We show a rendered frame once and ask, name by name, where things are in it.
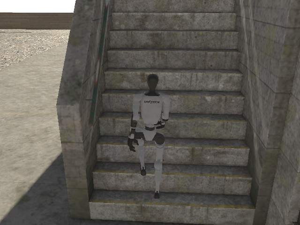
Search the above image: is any left robot foot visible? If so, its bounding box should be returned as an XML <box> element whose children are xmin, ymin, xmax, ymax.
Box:
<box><xmin>140</xmin><ymin>164</ymin><xmax>146</xmax><ymax>176</ymax></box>

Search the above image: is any robot right upper arm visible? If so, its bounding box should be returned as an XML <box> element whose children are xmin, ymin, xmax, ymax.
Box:
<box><xmin>162</xmin><ymin>95</ymin><xmax>170</xmax><ymax>120</ymax></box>

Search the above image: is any right robot shin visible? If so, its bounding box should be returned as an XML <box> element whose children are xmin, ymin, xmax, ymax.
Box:
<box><xmin>155</xmin><ymin>161</ymin><xmax>162</xmax><ymax>193</ymax></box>

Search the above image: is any robot right hand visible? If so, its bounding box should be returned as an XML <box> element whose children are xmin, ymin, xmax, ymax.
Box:
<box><xmin>154</xmin><ymin>121</ymin><xmax>165</xmax><ymax>129</ymax></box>

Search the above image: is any robot right forearm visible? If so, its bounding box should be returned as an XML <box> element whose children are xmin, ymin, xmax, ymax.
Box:
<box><xmin>161</xmin><ymin>119</ymin><xmax>169</xmax><ymax>125</ymax></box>

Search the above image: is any robot left upper arm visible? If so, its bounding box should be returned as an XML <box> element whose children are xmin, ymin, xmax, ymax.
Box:
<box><xmin>133</xmin><ymin>94</ymin><xmax>142</xmax><ymax>120</ymax></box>

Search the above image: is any robot left hand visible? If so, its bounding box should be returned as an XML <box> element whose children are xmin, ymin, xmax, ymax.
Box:
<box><xmin>127</xmin><ymin>138</ymin><xmax>139</xmax><ymax>152</ymax></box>

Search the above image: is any robot left forearm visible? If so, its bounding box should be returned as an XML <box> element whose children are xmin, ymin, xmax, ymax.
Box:
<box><xmin>128</xmin><ymin>114</ymin><xmax>137</xmax><ymax>139</ymax></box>

